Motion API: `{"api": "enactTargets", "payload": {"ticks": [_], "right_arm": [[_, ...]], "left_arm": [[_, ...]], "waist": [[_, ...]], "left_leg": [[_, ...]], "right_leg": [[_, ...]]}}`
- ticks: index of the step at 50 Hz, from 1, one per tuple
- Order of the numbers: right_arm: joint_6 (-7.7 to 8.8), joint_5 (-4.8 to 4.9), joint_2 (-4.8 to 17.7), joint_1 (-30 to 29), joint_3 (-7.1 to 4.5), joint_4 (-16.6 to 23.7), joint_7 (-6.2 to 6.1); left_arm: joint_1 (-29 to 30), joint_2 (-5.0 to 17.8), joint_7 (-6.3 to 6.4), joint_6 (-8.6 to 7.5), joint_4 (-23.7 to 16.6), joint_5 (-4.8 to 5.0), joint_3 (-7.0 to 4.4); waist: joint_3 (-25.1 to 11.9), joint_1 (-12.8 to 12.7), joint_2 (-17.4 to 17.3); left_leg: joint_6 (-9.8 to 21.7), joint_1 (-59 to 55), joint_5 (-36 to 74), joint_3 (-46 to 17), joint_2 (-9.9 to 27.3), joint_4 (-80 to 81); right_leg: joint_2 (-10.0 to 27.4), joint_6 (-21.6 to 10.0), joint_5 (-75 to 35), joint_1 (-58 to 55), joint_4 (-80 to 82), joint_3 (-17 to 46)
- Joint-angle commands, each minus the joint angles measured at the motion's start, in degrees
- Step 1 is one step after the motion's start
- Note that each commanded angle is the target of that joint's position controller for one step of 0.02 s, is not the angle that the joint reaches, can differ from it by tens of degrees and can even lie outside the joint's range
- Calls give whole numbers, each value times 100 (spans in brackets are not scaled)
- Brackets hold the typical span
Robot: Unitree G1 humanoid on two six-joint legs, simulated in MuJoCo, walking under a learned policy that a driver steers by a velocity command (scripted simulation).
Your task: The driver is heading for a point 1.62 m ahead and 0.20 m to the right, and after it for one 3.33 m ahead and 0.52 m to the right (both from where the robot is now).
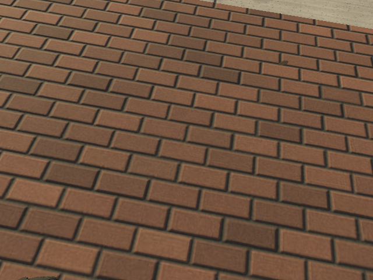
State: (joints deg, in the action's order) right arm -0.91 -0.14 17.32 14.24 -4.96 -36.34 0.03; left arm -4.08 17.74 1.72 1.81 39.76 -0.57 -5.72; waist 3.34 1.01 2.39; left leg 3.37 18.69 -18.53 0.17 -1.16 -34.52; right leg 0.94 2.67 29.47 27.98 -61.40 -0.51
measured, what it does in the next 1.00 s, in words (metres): steps on the spot: right foot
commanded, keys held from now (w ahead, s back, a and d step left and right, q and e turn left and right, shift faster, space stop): shift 0.12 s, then e+shift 0.50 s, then shift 0.14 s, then q+shift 0.04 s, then w+q+shift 0.20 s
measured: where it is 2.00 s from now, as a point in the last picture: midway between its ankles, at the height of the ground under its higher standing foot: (139, 160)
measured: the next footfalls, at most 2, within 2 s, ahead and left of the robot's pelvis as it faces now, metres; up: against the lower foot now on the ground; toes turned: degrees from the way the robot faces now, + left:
right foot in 0.58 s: +0.04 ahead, -0.14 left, +0.00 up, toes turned -14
left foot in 1.30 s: +0.42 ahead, +0.10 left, +0.00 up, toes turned +6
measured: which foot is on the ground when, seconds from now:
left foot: down 0.00-0.58, up 0.60-1.00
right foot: up 0.00-0.56, down 0.58-1.00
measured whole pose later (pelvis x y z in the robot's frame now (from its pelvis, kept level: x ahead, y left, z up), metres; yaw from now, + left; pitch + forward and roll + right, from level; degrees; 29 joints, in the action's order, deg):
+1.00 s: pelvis +0.07 -0.06 +0.02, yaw -14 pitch +2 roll +1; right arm 0.9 2.2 17.7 14.0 -4.4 -41.6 0.2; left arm -12.8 14.5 0.7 -3.3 39.8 -0.4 -1.8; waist -2.0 -0.2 -1.1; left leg -1.8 32.0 -11.0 -3.6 2.0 -52.7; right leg -1.5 -3.5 14.0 4.6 -16.5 -0.4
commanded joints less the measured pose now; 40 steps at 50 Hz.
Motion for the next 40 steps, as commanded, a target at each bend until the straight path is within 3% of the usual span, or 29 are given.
{"api": "enactTargets", "payload": {"ticks": [1, 3, 6, 10, 11, 13, 15, 20, 25, 27, 28, 29, 30, 31, 32, 33, 34, 35, 38, 40], "right_arm": [[136, 153, 902, -299, -227, 540, -130], [72, 107, 757, -325, -126, 574, -197], [58, 31, 775, -188, -86, 531, -217], [80, -136, 200, -537, 177, 416, -204], [89, -186, 248, -534, 173, 359, -185], [77, -227, 585, -530, 74, 277, -156], [18, -183, 835, -504, -28, 231, -164], [-42, -111, 667, -742, -66, 255, -212], [-73, -20, 731, -887, -164, 283, -199], [-59, 94, 780, -945, -201, 271, -187], [-32, 174, 749, -972, -206, 244, -187], [41, 138, 651, -730, -203, 164, -157], [111, -200, 200, -997, -67, 513, -122], [186, -225, 334, -1439, -56, 652, -113], [197, -71, 587, -1416, -115, 570, -89], [188, -5, 664, -1322, -138, 465, -98], [159, -24, 658, -1245, -147, 356, -142], [121, -37, 688, -1167, -164, 312, -169], [59, 33, 511, -884, -107, 139, -138], [22, 53, 415, -734, -49, 2, -137]], "left_arm": [[378, 498, 52, -161, -480, -9, -104], [162, 406, 10, -131, -332, 36, -78], [130, 336, 9, -96, -243, 92, -30], [-135, 152, -64, -70, 12, 103, 88], [-100, 161, -86, -71, 6, 121, 103], [22, 451, -99, -70, -107, 177, 44], [63, 657, -99, -73, -225, 239, -11], [-228, 445, -176, -45, -321, 238, 10], [-415, 375, -316, 6, -472, 296, 7], [-624, 402, -384, 31, -501, 302, -30], [-901, 455, -372, 33, -457, 281, -81], [-1269, 804, -277, 24, -423, 242, -230], [-1491, 1731, -163, -23, -524, 178, -442], [-1526, 1600, -235, -152, -662, -40, -351], [-1250, 1320, -253, -240, -678, -36, -264], [-941, 1104, -202, -265, -668, 80, -208], [-693, 923, -145, -227, -699, 194, -141], [-542, 830, -84, -182, -722, 239, -79], [-570, 846, -16, -121, -715, 102, -22], [-466, 561, 6, -128, -661, 34, 112]], "waist": [[-1000, -98, -638], [-1136, -148, -766], [-1057, -50, -762], [-937, -73, -964], [-810, -5, -1052], [-482, 129, -1124], [-244, 229, -1047], [-444, 110, -745], [-765, 15, -867], [-863, -143, -930], [-932, -329, -884], [-1090, -466, -341], [-1198, -308, 1508], [-1709, -620, 1270], [-1500, -527, 520], [-1199, -336, 206], [-1051, -243, 10], [-1000, -157, 123], [-1063, -116, 272], [-1069, -98, 270]], "left_leg": [[1045, -1879, 3737, -1986, 1556, 1199], [984, -1673, 4136, -1686, 1337, 1187], [947, -1702, 3943, -1542, 1232, 1261], [752, -1317, 3106, -982, 1076, 1453], [753, -1122, 2896, -928, 1087, 1533], [862, -984, 2514, -1024, 1238, 1622], [1064, -1188, 2410, -1249, 1524, 1596], [1263, -1803, 3621, -1166, 1924, 1323], [1010, -1889, 4253, -468, 1868, 952], [769, -1790, 4123, -152, 1809, 577], [496, -1494, 3876, 147, 1649, 103], [16, -677, 3049, 544, 1254, -906], [-580, 1434, -972, 779, 330, -2712], [-684, 2203, -2279, -340, -235, -3703], [-653, 2347, -1979, -586, 10, -4017], [-626, 2394, -1457, -558, 150, -3854], [-665, 2377, -1069, -506, 271, -3549], [-725, 2105, -773, -477, 316, -3361], [-881, 1601, -300, -288, 174, -3176], [-927, 1364, -43, -250, 313, -2612]], "right_leg": [[73, 70, -448, 1553, -733, 568], [-23, 192, -864, 1062, -823, 435], [-47, 287, -1148, 900, -320, 379], [325, 348, -1556, -74, 1092, 350], [341, 336, -1523, -343, 1365, 289], [278, 285, -1208, -357, 1493, 164], [251, 238, -734, 89, 1313, 187], [399, 228, -271, 483, 970, 154], [210, 51, -530, -130, 1785, -288], [55, -139, -1028, -622, 2574, -485], [-90, -316, -1664, -1196, 3249, -533], [57, -654, -2946, -2226, 3756, 129], [1636, -1553, -6039, -3538, 3669, 2576], [2227, -2576, -6320, -3610, 3833, 3543], [2045, -2434, -6006, -3513, 3874, 2921], [1672, -2072, -5620, -3306, 3816, 2373], [1435, -1792, -5388, -3137, 3793, 2038], [1270, -1677, -5370, -2889, 3824, 1830], [1067, -1660, -5571, -2608, 3903, 1533], [1008, -1583, -5306, -2590, 3966, 1219]]}}
Velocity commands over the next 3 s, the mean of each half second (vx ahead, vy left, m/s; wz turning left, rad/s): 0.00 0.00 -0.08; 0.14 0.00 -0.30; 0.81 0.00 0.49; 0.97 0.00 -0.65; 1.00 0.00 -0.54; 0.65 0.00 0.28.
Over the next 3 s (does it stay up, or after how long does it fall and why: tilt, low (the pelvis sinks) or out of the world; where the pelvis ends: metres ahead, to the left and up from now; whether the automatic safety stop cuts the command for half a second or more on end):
stays up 1.63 -0.25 -0.01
